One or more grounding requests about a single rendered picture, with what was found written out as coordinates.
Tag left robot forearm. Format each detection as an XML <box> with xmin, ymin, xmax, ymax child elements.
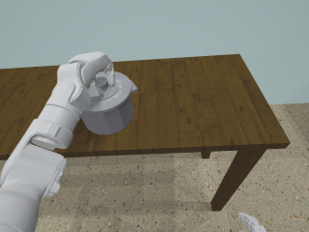
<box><xmin>0</xmin><ymin>58</ymin><xmax>96</xmax><ymax>187</ymax></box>

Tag robot right hand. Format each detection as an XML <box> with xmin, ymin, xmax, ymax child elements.
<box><xmin>238</xmin><ymin>212</ymin><xmax>267</xmax><ymax>232</ymax></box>

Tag knob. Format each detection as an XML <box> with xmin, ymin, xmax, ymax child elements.
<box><xmin>96</xmin><ymin>76</ymin><xmax>109</xmax><ymax>91</ymax></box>

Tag lid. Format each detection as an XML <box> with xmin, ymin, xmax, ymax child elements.
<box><xmin>83</xmin><ymin>72</ymin><xmax>132</xmax><ymax>114</ymax></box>

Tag table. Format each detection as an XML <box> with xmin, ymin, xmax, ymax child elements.
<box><xmin>0</xmin><ymin>54</ymin><xmax>291</xmax><ymax>212</ymax></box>

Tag robot left upper arm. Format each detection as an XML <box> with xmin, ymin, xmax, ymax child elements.
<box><xmin>0</xmin><ymin>143</ymin><xmax>68</xmax><ymax>232</ymax></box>

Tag pot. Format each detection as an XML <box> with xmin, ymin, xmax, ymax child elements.
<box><xmin>81</xmin><ymin>81</ymin><xmax>138</xmax><ymax>135</ymax></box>

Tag robot left hand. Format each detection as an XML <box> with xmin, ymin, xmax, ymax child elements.
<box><xmin>70</xmin><ymin>51</ymin><xmax>116</xmax><ymax>97</ymax></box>

